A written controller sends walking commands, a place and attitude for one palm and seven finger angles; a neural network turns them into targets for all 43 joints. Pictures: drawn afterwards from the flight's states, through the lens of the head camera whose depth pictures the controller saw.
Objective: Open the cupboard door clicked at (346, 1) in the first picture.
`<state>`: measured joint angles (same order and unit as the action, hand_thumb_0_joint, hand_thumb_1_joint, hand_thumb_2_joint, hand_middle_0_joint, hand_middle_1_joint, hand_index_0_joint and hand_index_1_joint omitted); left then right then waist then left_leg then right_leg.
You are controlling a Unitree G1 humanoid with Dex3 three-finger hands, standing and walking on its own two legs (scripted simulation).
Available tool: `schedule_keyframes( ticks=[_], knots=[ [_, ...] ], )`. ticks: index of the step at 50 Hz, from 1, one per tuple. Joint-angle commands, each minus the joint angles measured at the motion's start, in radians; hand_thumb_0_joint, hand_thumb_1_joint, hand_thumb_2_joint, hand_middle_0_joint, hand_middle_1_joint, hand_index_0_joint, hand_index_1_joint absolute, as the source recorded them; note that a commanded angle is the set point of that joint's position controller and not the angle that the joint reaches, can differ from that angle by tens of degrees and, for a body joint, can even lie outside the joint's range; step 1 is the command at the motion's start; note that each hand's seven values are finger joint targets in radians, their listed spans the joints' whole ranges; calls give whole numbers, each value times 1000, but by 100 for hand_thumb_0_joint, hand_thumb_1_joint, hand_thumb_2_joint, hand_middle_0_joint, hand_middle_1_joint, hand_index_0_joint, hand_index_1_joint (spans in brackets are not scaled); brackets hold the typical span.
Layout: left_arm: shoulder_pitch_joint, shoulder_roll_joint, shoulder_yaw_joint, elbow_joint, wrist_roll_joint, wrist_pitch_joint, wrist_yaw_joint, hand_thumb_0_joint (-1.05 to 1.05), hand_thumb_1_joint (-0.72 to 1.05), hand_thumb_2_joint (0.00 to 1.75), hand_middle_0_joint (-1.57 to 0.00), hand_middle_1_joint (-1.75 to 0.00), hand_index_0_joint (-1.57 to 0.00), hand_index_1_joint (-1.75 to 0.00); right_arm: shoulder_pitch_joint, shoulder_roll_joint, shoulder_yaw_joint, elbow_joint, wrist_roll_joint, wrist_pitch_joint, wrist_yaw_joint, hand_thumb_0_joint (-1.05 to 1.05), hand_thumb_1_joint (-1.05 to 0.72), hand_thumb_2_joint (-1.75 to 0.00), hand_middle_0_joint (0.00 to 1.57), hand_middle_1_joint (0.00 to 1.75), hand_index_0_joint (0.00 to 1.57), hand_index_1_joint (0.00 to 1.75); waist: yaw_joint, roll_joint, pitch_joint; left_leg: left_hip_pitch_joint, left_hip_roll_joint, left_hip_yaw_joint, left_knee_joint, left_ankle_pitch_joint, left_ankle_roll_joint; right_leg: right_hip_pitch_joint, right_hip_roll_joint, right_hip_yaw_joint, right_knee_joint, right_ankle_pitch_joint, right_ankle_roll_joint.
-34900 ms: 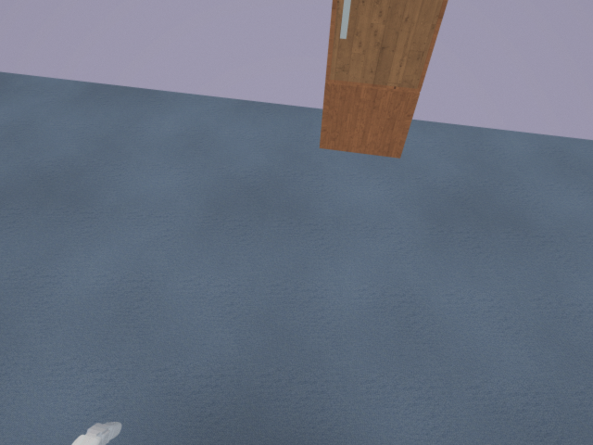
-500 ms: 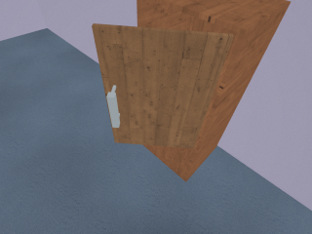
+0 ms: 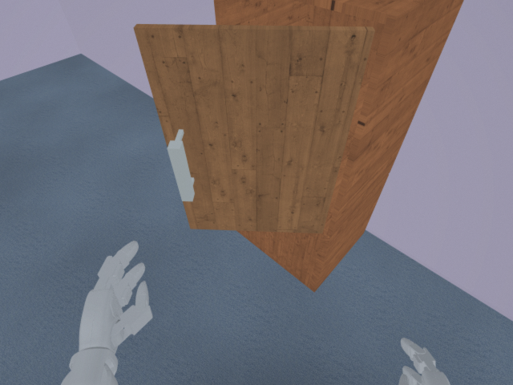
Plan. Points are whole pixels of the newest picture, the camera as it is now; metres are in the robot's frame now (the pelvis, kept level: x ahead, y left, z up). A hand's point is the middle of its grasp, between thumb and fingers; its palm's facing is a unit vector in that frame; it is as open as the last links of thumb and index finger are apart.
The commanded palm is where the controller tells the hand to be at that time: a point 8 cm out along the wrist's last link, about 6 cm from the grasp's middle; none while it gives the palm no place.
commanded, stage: raise the hand with hooked fingers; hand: left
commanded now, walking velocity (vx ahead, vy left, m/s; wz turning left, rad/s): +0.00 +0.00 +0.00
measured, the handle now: (184, 166) +0.59 +0.18 -0.02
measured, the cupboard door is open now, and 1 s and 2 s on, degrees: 40 40 40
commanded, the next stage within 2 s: move the hooked fingers beside the handle in 1.84 s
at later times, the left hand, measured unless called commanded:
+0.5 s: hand (153, 329) +0.23 +0.18 -0.04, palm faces -0.15 -0.99 -0.03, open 10.7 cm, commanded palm +0.19 +0.25 -0.02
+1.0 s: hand (100, 304) +0.25 +0.25 +0.00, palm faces +0.00 -1.00 -0.06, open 13.5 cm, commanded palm +0.23 +0.30 -0.01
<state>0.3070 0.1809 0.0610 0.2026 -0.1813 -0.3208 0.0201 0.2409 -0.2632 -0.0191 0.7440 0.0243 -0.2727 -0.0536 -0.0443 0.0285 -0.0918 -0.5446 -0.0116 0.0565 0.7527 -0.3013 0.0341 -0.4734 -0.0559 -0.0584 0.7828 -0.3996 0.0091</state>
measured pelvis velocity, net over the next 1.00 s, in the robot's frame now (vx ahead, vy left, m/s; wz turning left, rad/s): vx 0.00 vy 0.01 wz -0.02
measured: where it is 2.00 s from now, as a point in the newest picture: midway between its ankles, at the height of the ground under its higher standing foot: outside the picture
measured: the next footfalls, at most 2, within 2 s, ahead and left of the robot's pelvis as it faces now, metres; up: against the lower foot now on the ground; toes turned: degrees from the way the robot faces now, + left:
none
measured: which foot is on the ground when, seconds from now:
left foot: down 0.00-1.00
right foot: down 0.00-1.00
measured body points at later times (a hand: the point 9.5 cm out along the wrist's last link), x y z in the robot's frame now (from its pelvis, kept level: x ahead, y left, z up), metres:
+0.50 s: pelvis -0.01 -0.03 -0.08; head +0.08 -0.04 +0.36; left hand +0.23 +0.23 -0.04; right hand +0.19 -0.25 -0.17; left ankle +0.05 +0.09 -0.71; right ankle +0.00 -0.13 -0.71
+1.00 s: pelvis +0.00 +0.01 -0.06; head +0.07 +0.04 +0.39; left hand +0.25 +0.31 +0.00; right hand +0.17 -0.24 -0.12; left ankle +0.05 +0.09 -0.71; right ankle +0.00 -0.13 -0.71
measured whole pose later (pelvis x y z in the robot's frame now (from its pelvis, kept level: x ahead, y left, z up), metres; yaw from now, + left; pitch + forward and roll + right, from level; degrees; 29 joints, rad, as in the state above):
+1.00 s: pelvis +0.00 +0.01 -0.06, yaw -1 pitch +16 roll -4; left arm 0.20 0.35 0.36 0.15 -0.37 -0.41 -0.42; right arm 0.24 -0.25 0.00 0.54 0.04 -0.23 -0.06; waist -0.01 0.01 -0.14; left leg -0.97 0.04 0.01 1.16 -0.47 0.05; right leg -0.85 -0.02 -0.09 1.10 -0.53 0.01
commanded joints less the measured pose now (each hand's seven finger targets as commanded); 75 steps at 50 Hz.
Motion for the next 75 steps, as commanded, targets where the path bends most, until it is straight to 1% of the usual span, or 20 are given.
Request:
schedule_keyframes(
  ticks=[1,2,5,9,11,14,16,19,22,25,29,33,35,41,45,50,54,60,70,75],
  knots=[
    [330,67,141,94,-63,-259,-257,0,57,76,-22,-51,-22,-51,-118,-121,-77,-242,-11,-36,56,0,-90,-90,20,30,20,30,120,-242,-13,-165,-13,-50,90,-39,-58,-197,47,-13,31,-72,-50],
    [287,106,157,83,-66,-304,-326,0,55,75,-22,-53,-22,-53,-141,-127,-83,-275,-8,-30,63,0,-90,-90,20,30,20,30,108,-177,-41,-192,-15,-42,138,-22,-57,-212,43,-1,78,-23,-53],
    [231,239,288,-49,-66,-299,-369,0,48,72,-23,-57,-23,-57,-148,-111,-90,-344,-4,3,65,0,-90,-90,20,30,20,30,154,44,-182,-225,-18,-20,207,20,-40,-202,44,41,176,64,-57],
    [77,225,286,-482,-134,-325,-325,0,39,68,-24,-63,-24,-63,-127,-75,-83,-384,-6,19,45,0,-90,-90,20,30,20,30,107,211,-363,-103,14,-39,279,128,-17,-232,59,56,214,180,-46],
    [-7,235,267,-608,-147,-364,-320,0,34,66,-24,-66,-24,-66,-95,-74,-79,-350,-16,17,25,0,-90,-90,20,30,20,30,54,174,-382,-120,25,-67,333,137,-8,-276,67,77,221,191,-38],
    [-71,169,165,-523,-143,-393,-372,0,27,63,-25,-70,-25,-70,-73,-89,-64,-290,-14,-8,2,0,-90,-90,20,30,20,30,-31,109,-255,-226,38,-88,405,46,-4,-404,73,88,212,90,-28],
    [-99,169,133,-399,-154,-349,-445,0,22,61,-25,-74,-25,-74,-69,-109,-52,-267,-3,-23,-12,0,-90,-90,20,30,20,30,-56,47,-193,-298,40,-96,435,-16,-1,-436,74,104,196,22,-22],
    [-42,228,202,-197,-168,-190,-537,0,15,58,-25,-78,-25,-78,-72,-129,-53,-286,23,-20,-35,0,-90,-90,20,30,20,30,-30,-96,-209,-385,30,-82,425,-65,7,-367,55,152,126,-72,-1],
    [9,344,365,-191,-217,-37,-573,0,8,55,-26,-82,-26,-82,-98,-125,-51,-336,32,4,-40,0,-90,-90,20,30,20,30,60,-88,-343,-362,16,-73,386,17,5,-170,21,183,115,55,17],
    [47,386,501,-277,-262,-14,-506,0,1,52,-26,-87,-26,-87,-103,-87,-53,-360,21,18,-36,0,-90,-90,20,30,20,30,121,-88,-447,-316,20,-87,359,120,-4,-45,17,162,163,286,30],
    [44,268,430,-333,-240,-122,-401,0,-8,48,-27,-93,-27,-93,-82,-59,-61,-317,11,7,-19,0,-90,-90,20,30,20,30,96,-20,-357,-240,27,-80,303,138,-15,-178,45,76,188,267,7],
    [-40,219,302,-173,-182,-163,-437,0,-17,44,-28,-99,-28,-99,-46,-105,-63,-281,12,6,-14,0,-90,-90,20,30,20,30,15,-27,-205,-267,29,-90,308,34,-9,-378,67,33,192,60,-10],
    [-89,238,280,-136,-184,-157,-485,0,-22,42,-28,-102,-28,-102,-28,-131,-64,-292,20,-1,-20,0,-90,-90,20,30,20,30,3,-38,-180,-276,28,-96,300,-14,-3,-403,72,42,173,-23,-19],
    [-156,398,410,-327,-219,-167,-494,0,-36,36,-29,-111,-29,-111,-7,-148,-55,-334,21,-24,-28,0,-90,-90,20,30,20,30,64,94,-381,-93,34,-116,225,54,-6,-336,82,2,195,24,-39],
    [-144,391,445,-297,-220,-170,-423,0,-45,32,-30,-117,-30,-117,-13,-139,-46,-331,13,-13,-19,0,-90,-90,20,30,20,30,73,128,-321,-79,38,-141,188,36,-24,-362,91,-29,209,9,-46],
    [-180,324,358,-85,-191,-68,-467,0,-50,30,-30,-120,-30,-120,6,-162,-38,-346,23,23,-17,0,-90,-90,20,30,20,30,27,66,-193,-145,39,-146,153,-105,-24,-406,92,-37,172,-44,-35],
    [-307,378,356,-116,-183,-31,-524,0,-50,30,-30,-120,-30,-120,18,-179,-33,-362,26,19,-25,0,-90,-90,20,30,20,30,15,69,-252,-96,39,-152,150,-79,-20,-391,89,-32,158,-26,-35],
    [-434,489,470,-162,-208,-118,-516,0,-50,30,-30,-120,-30,-120,15,-175,-24,-338,10,-2,-30,0,-90,-90,20,30,20,30,45,141,-312,-17,41,-182,155,-13,-43,-408,96,-32,191,-17,-52],
    [-399,453,431,26,-217,-3,-599,0,-50,30,-30,-120,-30,-120,41,-187,-29,-355,25,23,-26,0,-90,-90,20,30,20,30,42,80,-312,-26,41,-161,142,60,-29,-362,94,-36,150,34,-44],
    [-434,491,472,-27,-225,-61,-569,0,-50,30,-30,-120,-30,-120,45,-187,-35,-346,16,18,-18,0,-90,-90,20,30,20,30,42,72,-308,-48,37,-151,168,71,-28,-372,97,-31,163,38,-45]
  ],
)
